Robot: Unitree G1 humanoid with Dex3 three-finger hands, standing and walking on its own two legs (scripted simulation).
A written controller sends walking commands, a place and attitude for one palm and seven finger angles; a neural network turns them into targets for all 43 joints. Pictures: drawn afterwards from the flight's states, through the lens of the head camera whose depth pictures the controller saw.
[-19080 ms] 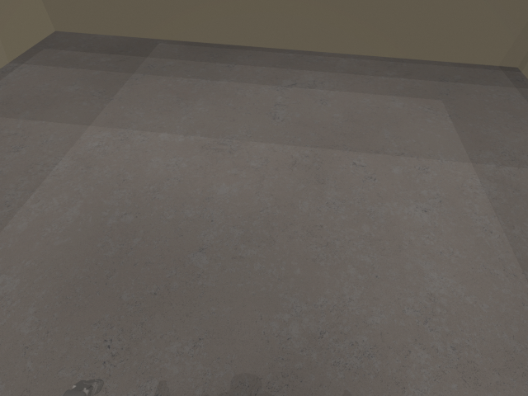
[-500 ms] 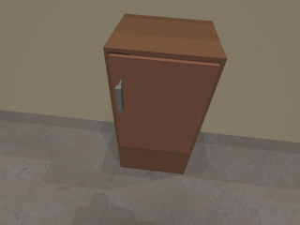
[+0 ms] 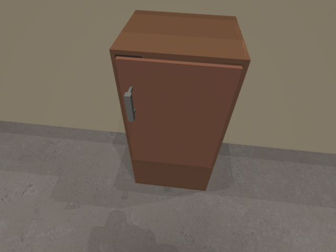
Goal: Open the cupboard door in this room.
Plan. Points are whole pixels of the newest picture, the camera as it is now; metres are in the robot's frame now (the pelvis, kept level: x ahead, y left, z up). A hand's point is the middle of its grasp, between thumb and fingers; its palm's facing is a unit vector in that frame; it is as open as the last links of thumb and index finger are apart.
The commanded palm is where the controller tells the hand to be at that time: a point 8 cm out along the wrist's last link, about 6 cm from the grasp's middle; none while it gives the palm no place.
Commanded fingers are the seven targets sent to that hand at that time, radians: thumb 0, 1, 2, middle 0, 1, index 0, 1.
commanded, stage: shuffle to correct the standing spot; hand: left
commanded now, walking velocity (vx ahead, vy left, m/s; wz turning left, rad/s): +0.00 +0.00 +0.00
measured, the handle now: (131, 104) +0.62 +0.18 -0.03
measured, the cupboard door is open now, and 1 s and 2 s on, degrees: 0 0 0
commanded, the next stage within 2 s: come to a stop and stand still in 0.34 s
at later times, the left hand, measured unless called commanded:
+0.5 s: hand out of the picture +0.03 +0.18 -0.18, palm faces +0.03 -0.99 -0.16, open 7.4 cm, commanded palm none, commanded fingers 0.00 0.90 0.90 -0.20 -0.30 -0.20 -0.30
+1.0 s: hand out of the picture +0.12 +0.21 -0.18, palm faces +0.00 -0.98 -0.21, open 7.4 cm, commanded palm none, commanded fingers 0.00 0.90 0.90 -0.20 -0.30 -0.20 -0.30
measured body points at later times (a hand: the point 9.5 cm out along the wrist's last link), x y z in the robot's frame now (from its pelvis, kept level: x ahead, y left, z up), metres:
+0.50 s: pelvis +0.06 +0.02 -0.01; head +0.05 +0.02 +0.44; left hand +0.03 +0.23 -0.17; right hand +0.00 -0.21 -0.16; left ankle +0.01 +0.13 -0.74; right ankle +0.06 -0.13 -0.73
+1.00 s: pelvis +0.06 +0.03 -0.01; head +0.08 +0.04 +0.44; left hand +0.12 +0.26 -0.16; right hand +0.09 -0.21 -0.15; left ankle +0.01 +0.12 -0.74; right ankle +0.08 -0.11 -0.74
